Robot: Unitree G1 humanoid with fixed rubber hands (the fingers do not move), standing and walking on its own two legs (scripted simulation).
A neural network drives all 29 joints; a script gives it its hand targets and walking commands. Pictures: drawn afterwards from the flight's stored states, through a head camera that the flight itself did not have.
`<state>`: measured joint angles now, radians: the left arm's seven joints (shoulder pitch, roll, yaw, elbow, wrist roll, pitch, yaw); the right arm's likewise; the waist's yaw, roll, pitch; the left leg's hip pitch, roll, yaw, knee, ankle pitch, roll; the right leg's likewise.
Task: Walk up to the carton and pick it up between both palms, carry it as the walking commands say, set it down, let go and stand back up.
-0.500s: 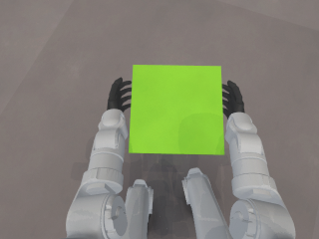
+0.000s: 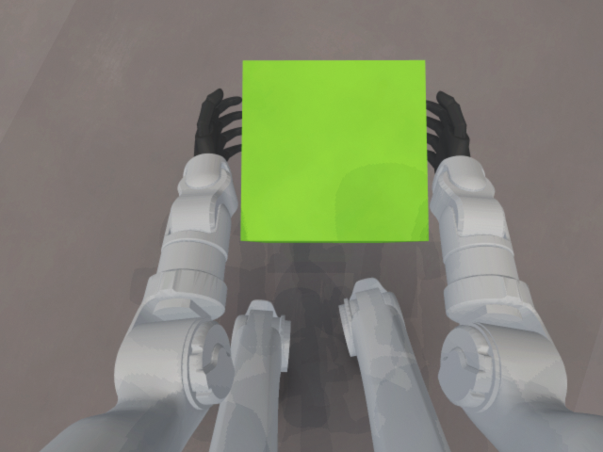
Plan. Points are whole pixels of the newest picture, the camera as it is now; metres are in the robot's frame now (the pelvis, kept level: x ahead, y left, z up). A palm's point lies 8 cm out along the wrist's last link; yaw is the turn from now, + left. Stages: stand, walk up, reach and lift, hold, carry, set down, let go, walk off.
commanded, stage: set down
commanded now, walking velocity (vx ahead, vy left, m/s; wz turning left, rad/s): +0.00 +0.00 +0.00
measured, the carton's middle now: (327, 172) +0.46 -0.06 -0.17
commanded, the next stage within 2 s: none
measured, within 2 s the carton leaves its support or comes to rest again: rests again in 1.88 s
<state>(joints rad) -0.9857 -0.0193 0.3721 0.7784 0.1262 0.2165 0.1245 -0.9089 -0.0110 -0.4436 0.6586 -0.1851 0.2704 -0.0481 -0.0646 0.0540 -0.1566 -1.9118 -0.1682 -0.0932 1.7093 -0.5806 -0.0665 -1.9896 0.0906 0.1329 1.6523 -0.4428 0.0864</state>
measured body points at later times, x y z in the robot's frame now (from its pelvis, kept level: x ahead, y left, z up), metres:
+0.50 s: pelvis -0.01 +0.00 -0.06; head +0.30 -0.03 +0.25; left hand +0.52 +0.08 -0.19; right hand +0.48 -0.21 -0.20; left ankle +0.07 +0.13 -0.48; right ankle +0.11 -0.14 -0.48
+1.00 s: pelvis -0.02 -0.01 -0.11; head +0.33 -0.03 +0.17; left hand +0.53 +0.08 -0.27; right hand +0.50 -0.21 -0.27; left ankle +0.07 +0.13 -0.48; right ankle +0.11 -0.14 -0.48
